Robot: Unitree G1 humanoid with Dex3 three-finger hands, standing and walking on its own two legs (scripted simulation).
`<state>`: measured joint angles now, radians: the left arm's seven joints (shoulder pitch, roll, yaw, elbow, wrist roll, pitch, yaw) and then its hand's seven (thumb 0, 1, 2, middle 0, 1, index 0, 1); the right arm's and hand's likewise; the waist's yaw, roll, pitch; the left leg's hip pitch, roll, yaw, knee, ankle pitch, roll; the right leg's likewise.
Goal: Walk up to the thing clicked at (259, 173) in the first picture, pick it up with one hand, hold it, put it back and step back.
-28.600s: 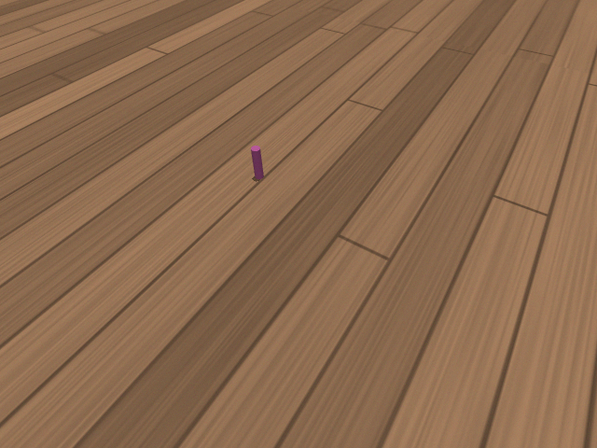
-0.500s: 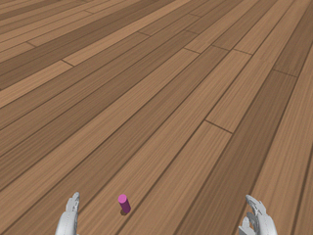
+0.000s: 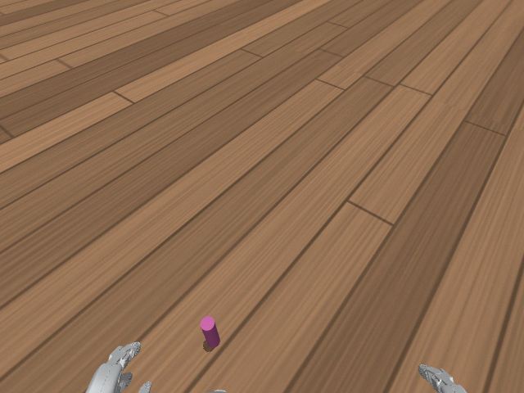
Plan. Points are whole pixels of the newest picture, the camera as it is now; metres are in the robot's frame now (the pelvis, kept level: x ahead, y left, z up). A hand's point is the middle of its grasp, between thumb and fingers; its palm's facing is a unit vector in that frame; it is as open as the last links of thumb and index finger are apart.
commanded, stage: stand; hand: left
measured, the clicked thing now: (210, 332) +0.42 +0.21 -0.64
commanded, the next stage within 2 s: none
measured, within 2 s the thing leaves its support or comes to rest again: neither
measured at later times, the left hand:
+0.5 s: hand out of the picture +0.05 +0.25 -0.12, palm faces +0.01 -0.94 -0.34, open 7.4 cm
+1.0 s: hand out of the picture +0.06 +0.25 -0.11, palm faces +0.00 -0.94 -0.34, open 7.4 cm
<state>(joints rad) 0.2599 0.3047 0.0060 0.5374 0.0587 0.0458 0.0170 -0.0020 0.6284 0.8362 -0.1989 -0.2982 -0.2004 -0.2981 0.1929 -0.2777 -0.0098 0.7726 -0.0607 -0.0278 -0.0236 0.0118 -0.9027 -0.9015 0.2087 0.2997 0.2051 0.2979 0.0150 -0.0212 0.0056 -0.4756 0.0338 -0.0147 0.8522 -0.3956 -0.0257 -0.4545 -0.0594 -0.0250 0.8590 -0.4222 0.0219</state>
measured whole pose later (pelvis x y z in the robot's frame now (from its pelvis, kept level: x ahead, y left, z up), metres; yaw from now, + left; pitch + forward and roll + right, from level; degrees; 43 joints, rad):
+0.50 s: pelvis +0.01 +0.01 +0.04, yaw +1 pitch -3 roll +0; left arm 0.20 0.31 0.01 1.05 0.02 0.00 0.01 0.00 0.90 0.90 -0.20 -0.30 -0.20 -0.30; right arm 0.16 -0.30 -0.01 1.04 -0.02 0.00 -0.01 0.01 -0.91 -0.90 0.21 0.30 0.20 0.30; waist 0.02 0.02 0.06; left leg -0.21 0.02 -0.01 0.49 -0.23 -0.02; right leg -0.17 -0.06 -0.04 0.48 -0.25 0.04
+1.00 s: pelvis +0.00 +0.00 +0.05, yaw +0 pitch -4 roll +0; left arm 0.12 0.33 0.01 1.16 0.02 -0.01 0.00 0.00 0.90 0.90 -0.20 -0.30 -0.20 -0.30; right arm 0.14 -0.33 -0.01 1.14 -0.02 0.00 0.00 0.01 -0.91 -0.90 0.20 0.30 0.20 0.30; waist 0.01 0.01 0.06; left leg -0.14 0.04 -0.01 0.37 -0.16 -0.03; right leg -0.11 -0.04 -0.05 0.36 -0.18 0.03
